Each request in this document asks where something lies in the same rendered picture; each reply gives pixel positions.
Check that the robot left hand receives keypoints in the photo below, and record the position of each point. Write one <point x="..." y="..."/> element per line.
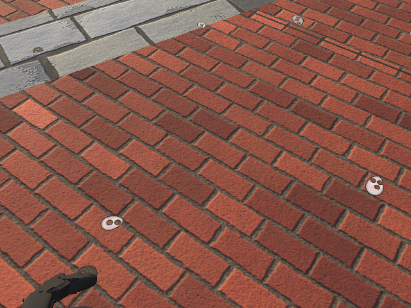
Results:
<point x="57" y="288"/>

